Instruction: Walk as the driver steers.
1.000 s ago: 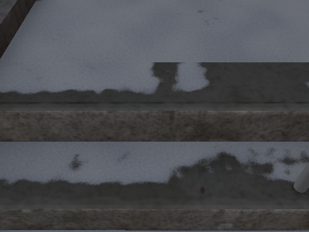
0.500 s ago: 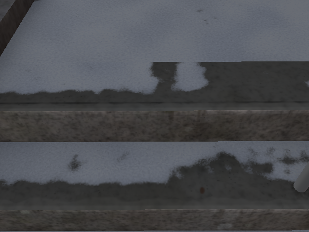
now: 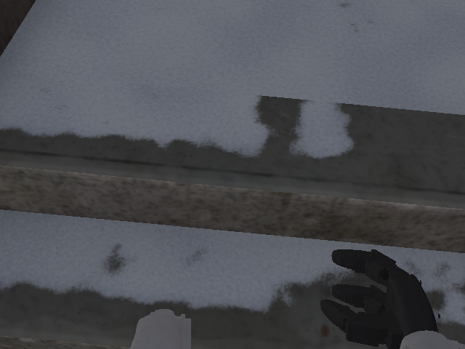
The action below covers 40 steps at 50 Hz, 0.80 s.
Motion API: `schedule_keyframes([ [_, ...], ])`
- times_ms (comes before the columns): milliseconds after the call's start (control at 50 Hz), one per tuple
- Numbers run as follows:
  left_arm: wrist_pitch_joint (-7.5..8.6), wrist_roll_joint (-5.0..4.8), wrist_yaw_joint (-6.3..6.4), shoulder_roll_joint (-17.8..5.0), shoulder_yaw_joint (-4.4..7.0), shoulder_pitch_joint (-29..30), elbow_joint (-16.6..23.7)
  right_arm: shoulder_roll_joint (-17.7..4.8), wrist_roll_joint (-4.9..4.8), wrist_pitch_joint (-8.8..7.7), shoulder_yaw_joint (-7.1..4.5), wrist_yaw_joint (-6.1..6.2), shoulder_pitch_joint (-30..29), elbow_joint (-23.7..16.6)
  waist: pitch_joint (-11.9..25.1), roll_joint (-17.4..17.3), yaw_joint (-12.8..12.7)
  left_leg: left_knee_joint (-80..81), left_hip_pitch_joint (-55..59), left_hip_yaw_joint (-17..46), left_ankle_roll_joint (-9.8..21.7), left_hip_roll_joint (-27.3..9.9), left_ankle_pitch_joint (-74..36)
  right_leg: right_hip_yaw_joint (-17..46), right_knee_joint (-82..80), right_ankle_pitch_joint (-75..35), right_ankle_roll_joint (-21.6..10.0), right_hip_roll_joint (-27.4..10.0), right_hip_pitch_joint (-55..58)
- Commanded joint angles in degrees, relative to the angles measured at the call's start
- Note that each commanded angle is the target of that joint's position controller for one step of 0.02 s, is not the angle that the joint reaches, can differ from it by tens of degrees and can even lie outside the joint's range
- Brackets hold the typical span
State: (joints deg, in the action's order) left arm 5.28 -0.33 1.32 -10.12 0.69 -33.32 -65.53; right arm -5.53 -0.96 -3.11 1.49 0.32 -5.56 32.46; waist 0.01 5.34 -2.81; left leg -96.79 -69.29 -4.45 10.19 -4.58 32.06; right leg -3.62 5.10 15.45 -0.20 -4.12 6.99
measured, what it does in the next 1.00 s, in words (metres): climbs: left foot 0.17 m higher, then right foot 0.17 m higher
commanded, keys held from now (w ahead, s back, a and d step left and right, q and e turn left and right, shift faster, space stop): w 1.00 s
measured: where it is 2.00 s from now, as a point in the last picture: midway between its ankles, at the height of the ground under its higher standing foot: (242, 20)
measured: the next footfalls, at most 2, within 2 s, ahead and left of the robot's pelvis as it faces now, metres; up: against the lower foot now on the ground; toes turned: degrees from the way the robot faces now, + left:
left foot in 0.04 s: +0.21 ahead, +0.13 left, +0.17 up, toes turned +4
right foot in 0.54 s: +0.47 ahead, +0.00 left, +0.35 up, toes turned -7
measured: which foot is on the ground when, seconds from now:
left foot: up 0.00-0.02, down 0.04-0.54, up 0.56-0.98, down 1.00-1.00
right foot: down 0.00-0.06, up 0.08-0.52, down 0.54-1.00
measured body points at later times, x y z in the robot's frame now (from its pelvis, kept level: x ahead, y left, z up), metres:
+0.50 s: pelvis +0.28 +0.07 +0.20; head +0.34 +0.09 +0.64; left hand +0.58 +0.14 +0.14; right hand +0.13 -0.11 +0.07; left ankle +0.17 +0.13 -0.56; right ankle +0.44 -0.01 -0.35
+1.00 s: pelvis +0.58 +0.09 +0.37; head +0.63 +0.08 +0.82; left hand +0.45 +0.29 +0.25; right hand +0.88 -0.01 +0.33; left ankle +0.72 +0.18 -0.23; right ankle +0.44 +0.00 -0.37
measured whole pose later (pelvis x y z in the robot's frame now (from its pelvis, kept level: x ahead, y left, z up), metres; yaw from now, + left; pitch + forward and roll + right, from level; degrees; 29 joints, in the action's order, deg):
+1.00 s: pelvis +0.58 +0.09 +0.37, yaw +0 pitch +6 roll +4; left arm 7.7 -0.6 0.8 -6.0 1.1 -33.1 -61.1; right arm -0.4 -0.8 -1.1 4.5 -0.6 -7.2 30.7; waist -0.3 1.6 -4.5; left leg -73.2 -56.4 -11.4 10.1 -0.8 26.7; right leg -4.3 10.4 8.0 -4.8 -3.4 1.1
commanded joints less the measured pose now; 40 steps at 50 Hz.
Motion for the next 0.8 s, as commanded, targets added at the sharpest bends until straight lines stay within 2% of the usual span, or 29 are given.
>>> schedule_keyframes([
  [20,3.09,-3.13,0.09,-17.55,2.33,5.28,8.28,-3.35,-0.16,1.82,-1.61,-0.28,26.54,3.32,11.76,0.01,14.99,16.32,65.82,-9.45,-0.35,9.56,-8.61,-2.51,6.2,-84.59,-12.4,-8.95,-34.08],
  [40,3.57,-3.62,-0.79,-20.85,4.17,7.51,8.83,-6.49,1.4,2.74,-3.7,0.65,35.99,6.79,19.28,1.95,20.94,25.25,67.48,-4.38,0.52,9.1,-9.17,-0.83,23.25,-92.11,-9.71,-9.63,-23.84],
  [60,4.1,-3.34,-2.38,-19.41,4.68,8.56,9.72,-12.01,3.77,3.03,-5.79,0.86,37.84,9.08,21.34,-0.78,20.77,38.96,67.92,7.72,1.67,7.07,-1.9,3.09,43.02,-77.78,-7.47,-6.38,-23.24],
  [80,4.26,-2.9,-4.87,-9.67,3.87,12.81,15.72,-21.84,4.02,3.39,-7.91,2.44,36.79,12.12,20.3,-24.94,15.65,69.26,69.39,44.97,5.64,-9.32,-6.13,6.38,69.27,-21.69,-3.89,9.38,-40.41],
  [100,4.69,1.48,-4.53,-4.93,3.47,9.51,16.69,-22.85,3.19,2.74,-8.64,2.16,29.29,11.66,23.95,-22.07,10.36,80.26,65.83,60.94,3.01,-14.23,-13.58,20.27,99.22,-11.13,-4.1,12.38,-42.42],
  [120,3.98,2.91,-4.83,-1.25,2.87,9.87,19.64,-18.95,1.49,1.27,-7.95,1.1,21.68,12.62,19.5,-15.08,4.13,78.38,60.12,54.43,1.95,-13.56,-2.13,18.1,106.52,-15.51,-4.66,9.22,-48.21],
  [140,3.36,4.03,-4.42,0.65,2.3,12.59,21.52,-13.24,0.14,0.2,-6.66,0.2,18.71,16.27,9.17,-7.49,1.03,75.27,52.18,46.92,0.94,-11.86,8.31,13.09,107.87,-19.15,-5.5,6.29,-52.88],
  [160,3.03,4.59,-3.56,3.24,1.52,16.08,23.2,-7.11,0.7,-0.55,-5.32,-0.53,18.75,19.82,2.68,-6.16,0.43,72.12,46.25,39.87,0.66,-10.07,7.99,12.41,112.77,-19.2,-7.21,6.15,-59.01],
  [200,0.69,3.08,-2.57,5.89,0.03,17.44,24.57,0.06,2.3,-1.93,-3.52,-1.31,21.63,25.07,-1.6,-7.26,-1.32,71.78,43.24,25.74,-1.73,-6.49,-1.62,13.05,118.1,-14.3,-9.34,6.11,-65.87],
  [280,-1.11,0.97,-0.33,9.2,-2.28,27.46,27.43,-0.36,3.16,-4.71,-2.52,-2.2,29.77,29.05,-5.75,-5.1,1.14,78.83,45.19,15.55,-3.31,-7.3,-21.48,8.36,126.19,-8.5,-9.6,8.07,-79.67],
  [320,-1.9,0.45,0.44,9.32,-2.97,35.59,32.53,-4.29,2.52,-5.4,-2.81,-3.1,30.78,29.32,-6.6,-7.84,1.15,83.38,46.91,12.33,-2.91,-6.49,-20.11,5.41,128.58,0.83,-9.87,7.98,-86.81],
  [360,-2.3,0.82,0.69,9.39,-4.41,42.08,37.0,-4.92,1.38,-5.35,-2.31,-2.71,33.6,30.8,-7.87,-4.46,0.28,87.74,46.3,8.41,-5.31,-4.38,-12.75,3.44,114.57,1.19,-10.07,4.65,-86.2],
  [400,-2.99,0.95,-0.19,8.5,-4.84,46.39,38.73,-4.18,0.19,-4.69,-2.06,-0.11,39.43,32.41,-5.55,-5.1,2.98,94.28,49.23,8.31,-3.81,-4.41,-20.22,-3.84,101.71,-2.27,-8.96,1.26,-79.53],
  [420,-3.54,0.79,-0.79,7.32,-4.89,46.37,38.57,-6.91,-0.07,-4.49,-2.83,1.02,41.8,31.48,-2.81,-6.22,5.23,99.52,52.59,7.23,-1.95,-4.56,-30.08,-9.61,94.46,-0.1,-8.56,1.91,-73.92],
  [440,-3.58,0.85,-1.0,7.67,-4.72,44.25,36.72,-5.58,-0.13,-4.32,-2.67,1.81,42.42,30.87,1.14,-8.98,5.8,99.23,57.89,5.28,-0.44,-5.56,-49.86,-10.96,91.49,1.9,-9.78,1.28,-66.24],
  [460,-3.38,-0.55,-1.38,7.58,-5.15,40.73,34.24,-6.2,-1.83,-3.96,-2.41,2.26,38.39,28.65,6.54,-7.03,1.99,93.41,55.32,-2.24,-1.45,-2.5,-81.36,-13.13,76.07,2.55,-10.94,4.64,-48.19],
  [480,-3.19,-1.91,-1.04,7.01,-4.81,37.93,33.7,-10.18,-1.46,-4.37,-3.36,2.67,42.41,27.27,12.17,-10.22,2.6,87.14,57.76,0.63,-0.43,-5.08,-102.79,-14.16,70.8,5.09,-10.47,8.79,-37.55],
  [500,-4.21,-1.22,-0.3,5.44,-3.52,28.72,30.91,-12.73,0.09,-5.1,-4.02,2.73,41.81,26.71,17.1,-14.83,-2.72,78.14,67.21,2.24,0.41,-9.35,-117.56,-10.81,69.32,8.73,-10.93,8.81,-35.29],
  [520,-4.78,-0.11,-0.15,1.3,-2.15,23.37,29.39,-15.75,-0.28,-5.49,-5.21,2.07,39.93,25.55,19.57,-18.14,-5.63,68.32,75.31,2.56,1.07,-10.76,-122.01,-8.98,61.06,14.62,-11.4,10.04,-34.77],
  [540,-4.43,1.62,-0.43,-2.0,-0.7,18.91,27.13,-16.31,-0.59,-6.04,-5.94,0.8,36.94,23.5,21.24,-17.94,-7.43,56.18,73.93,2.05,1.14,-9.87,-116.25,-5.47,52.61,14.21,-12.38,9.97,-27.15],
  [560,-4.03,3.02,-0.4,-6.44,1.31,12.51,24.08,-12.82,-0.54,-7.25,-5.67,-0.31,36.81,20.4,23.29,-11.53,-7.87,37.84,57.57,3.4,-0.51,-5.07,-96.52,18.39,42.99,26.41,-17.14,-1.21,-16.01],
  [580,-5.66,2.85,0.12,-10.57,3.63,10.06,20.88,-9.34,0.48,-6.66,-6.47,-2.95,30.41,16.82,20.15,3.29,-9.1,9.36,35.32,4.5,-3.2,11.33,-32.12,55.5,13.38,36.44,-24.5,-10.87,-12.92],
  [600,-4.5,1.42,0.28,-9.14,4.39,18.36,20.36,-6.41,3.58,-6.98,-6.53,-3.17,28.87,13.86,15.73,-1.99,-4.56,-17.3,23.92,15.23,-3.85,10.0,-29.54,60.4,8.12,32.45,-22.26,-13.21,-15.29],
  [620,-3.08,0.15,-0.13,-6.56,4.04,20.86,17.3,-3.16,4.51,-6.54,-5.64,-2.39,24.23,9.08,8.87,-5.5,-0.04,-25.18,17.72,13.43,-3.39,7.74,-31.14,51.73,10.01,32.37,-19.86,-13.3,-21.79],
  [640,-1.94,0.69,-0.26,-1.71,3.06,19.26,12.9,-0.11,4.16,-5.81,-4.45,-1.43,19.79,6.09,0.41,-10.79,2.21,-28.6,11.08,12.46,-1.95,6.84,-30.38,41.42,13.85,25.27,-17.78,-12.39,-27.55],
  [680,-0.38,2.73,-0.54,6.96,0.85,15.74,6.66,5.38,2.87,-3.61,-1.59,-0.38,21.6,5.62,-4.15,-13.16,6.53,-32.68,6.03,15.74,-0.22,7.24,-28.51,24.55,17.21,8.43,-12.15,-7.61,-32.8],
  [720,0.85,2.15,-1.31,7.33,0.34,13.96,4.25,6.86,2.05,-1.6,-0.37,-0.38,23.34,6.27,-6.75,-9.45,8.58,-26.76,0.93,16.12,-0.29,5.99,-25.54,13.81,16.51,2.25,-9.07,-5.55,-33.0],
  [760,2.53,2.46,-2.34,3.94,0.08,10.94,4.0,6.6,1.14,-0.43,0.39,0.95,15.58,3.87,-8.2,-6.52,6.19,-35.02,-4.25,9.68,-0.47,7.89,-21.34,12.41,10.64,-5.5,-10.58,-7.25,-33.45],
  [800,3.52,1.27,-3.11,-1.15,0.75,9.27,3.93,5.25,1.4,0.48,0.69,1.67,6.05,-2.18,-8.42,-2.86,5.66,-35.16,-10.94,6.01,-0.48,5.8,-12.82,11.47,5.96,-1.76,-11.16,-7.14,-30.16],
])
Over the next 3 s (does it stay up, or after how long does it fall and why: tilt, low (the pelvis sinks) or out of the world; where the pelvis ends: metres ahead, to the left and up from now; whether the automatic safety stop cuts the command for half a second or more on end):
stays up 1.51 -0.25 0.52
